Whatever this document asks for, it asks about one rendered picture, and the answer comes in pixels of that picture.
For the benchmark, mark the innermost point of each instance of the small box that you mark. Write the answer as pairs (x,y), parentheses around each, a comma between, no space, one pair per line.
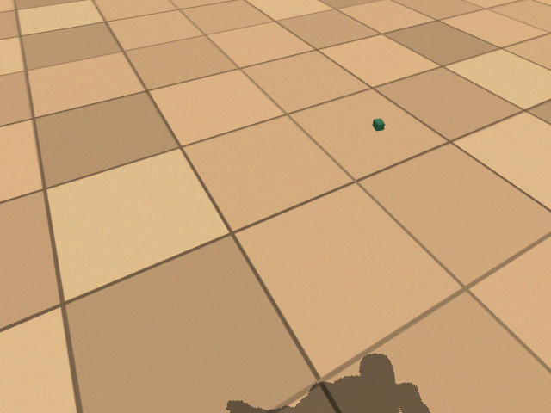
(378,124)

